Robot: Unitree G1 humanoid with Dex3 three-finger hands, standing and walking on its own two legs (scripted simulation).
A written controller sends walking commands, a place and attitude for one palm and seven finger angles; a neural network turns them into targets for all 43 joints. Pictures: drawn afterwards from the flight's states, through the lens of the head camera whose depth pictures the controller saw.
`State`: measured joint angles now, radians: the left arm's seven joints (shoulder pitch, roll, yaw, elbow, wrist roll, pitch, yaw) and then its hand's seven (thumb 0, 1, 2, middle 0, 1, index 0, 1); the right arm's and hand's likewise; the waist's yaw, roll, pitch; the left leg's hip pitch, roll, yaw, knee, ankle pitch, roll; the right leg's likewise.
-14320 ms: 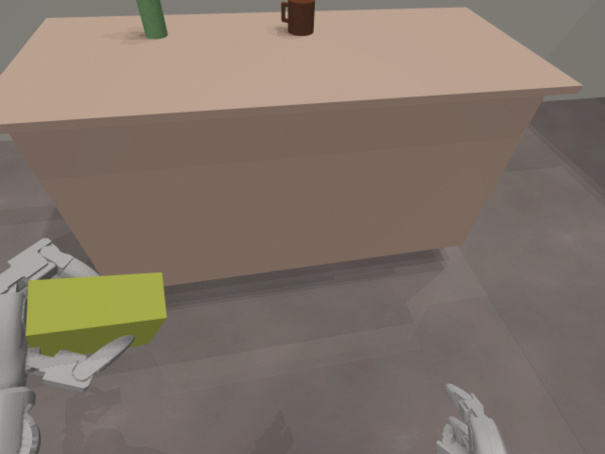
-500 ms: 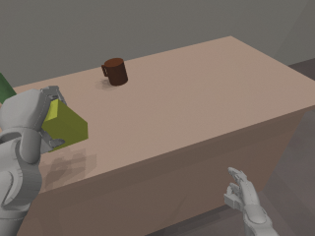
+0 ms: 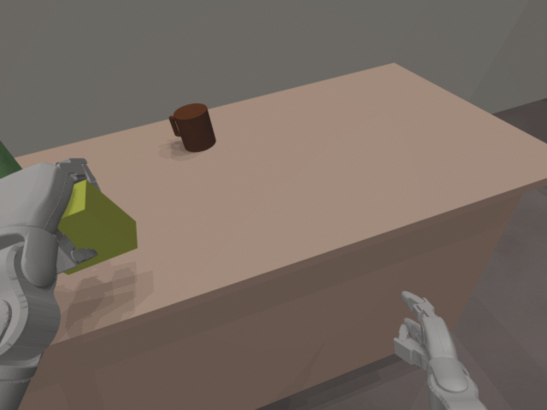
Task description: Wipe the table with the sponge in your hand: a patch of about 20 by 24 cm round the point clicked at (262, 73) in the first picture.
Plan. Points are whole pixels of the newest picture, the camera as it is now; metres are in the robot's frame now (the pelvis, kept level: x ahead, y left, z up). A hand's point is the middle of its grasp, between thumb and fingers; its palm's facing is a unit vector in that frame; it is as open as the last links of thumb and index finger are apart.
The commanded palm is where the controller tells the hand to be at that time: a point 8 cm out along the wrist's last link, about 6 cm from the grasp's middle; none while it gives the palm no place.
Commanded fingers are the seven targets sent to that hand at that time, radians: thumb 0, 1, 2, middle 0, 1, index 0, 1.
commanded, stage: move the sponge above the wiping area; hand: left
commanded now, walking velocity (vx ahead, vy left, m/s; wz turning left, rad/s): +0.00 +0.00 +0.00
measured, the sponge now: (85, 236) +0.25 +0.30 +0.18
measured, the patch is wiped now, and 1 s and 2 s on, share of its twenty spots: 0.00 0.00 0.00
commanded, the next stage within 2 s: none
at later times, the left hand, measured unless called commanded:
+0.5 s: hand (62, 224) +0.25 +0.33 +0.19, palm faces +0.13 -0.03 -0.99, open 9.3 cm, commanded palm +0.20 +0.33 +0.27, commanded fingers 0.00 0.10 1.30 -1.20 -1.60 -1.20 -1.60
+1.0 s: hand (62, 228) +0.26 +0.35 +0.18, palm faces +0.10 -0.02 -1.00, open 9.3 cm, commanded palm +0.21 +0.35 +0.25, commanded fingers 0.00 0.10 1.30 -1.20 -1.60 -1.20 -1.60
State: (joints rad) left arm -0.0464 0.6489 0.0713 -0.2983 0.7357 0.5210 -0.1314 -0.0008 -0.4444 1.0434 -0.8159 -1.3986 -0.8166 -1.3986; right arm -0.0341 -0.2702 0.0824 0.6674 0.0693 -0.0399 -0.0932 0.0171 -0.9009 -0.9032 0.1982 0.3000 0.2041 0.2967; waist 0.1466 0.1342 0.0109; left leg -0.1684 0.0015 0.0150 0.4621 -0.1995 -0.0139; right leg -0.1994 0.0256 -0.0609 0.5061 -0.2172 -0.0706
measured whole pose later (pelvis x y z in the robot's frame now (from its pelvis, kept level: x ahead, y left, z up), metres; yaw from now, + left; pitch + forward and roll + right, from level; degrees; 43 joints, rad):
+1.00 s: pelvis +0.01 +0.02 +0.00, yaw +2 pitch -4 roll +1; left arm -0.07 0.65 0.06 -0.14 0.82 0.42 -0.18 0.00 -0.44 1.04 -0.81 -1.40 -0.81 -1.40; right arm -0.01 -0.26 0.08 0.69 0.06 -0.06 -0.09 0.02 -0.90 -0.90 0.20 0.30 0.20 0.30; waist 0.15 0.12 0.02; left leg -0.18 -0.02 0.00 0.44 -0.20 0.01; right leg -0.19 0.00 -0.08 0.47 -0.22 -0.05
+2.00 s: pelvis +0.02 +0.03 +0.01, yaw +2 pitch -3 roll +0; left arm -0.06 0.66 0.09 -0.10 0.82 0.33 -0.14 0.00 -0.44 1.04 -0.81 -1.40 -0.82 -1.40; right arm 0.00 -0.25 0.08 0.68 0.05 -0.06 -0.10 0.02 -0.90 -0.90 0.20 0.30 0.20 0.30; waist 0.15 0.11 0.02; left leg -0.17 -0.03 -0.01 0.42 -0.20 0.02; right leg -0.17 0.00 -0.08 0.43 -0.21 -0.04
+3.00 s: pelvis +0.02 +0.02 +0.00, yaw +2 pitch -4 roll +0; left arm -0.05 0.71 0.14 -0.07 0.80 0.31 -0.18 0.00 -0.44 1.05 -0.81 -1.40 -0.82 -1.40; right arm 0.04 -0.28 0.06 0.69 0.06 -0.07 -0.12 0.02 -0.90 -0.90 0.20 0.30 0.20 0.30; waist 0.15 0.12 0.03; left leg -0.17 -0.02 -0.02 0.45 -0.21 0.01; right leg -0.17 0.01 -0.09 0.44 -0.21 -0.05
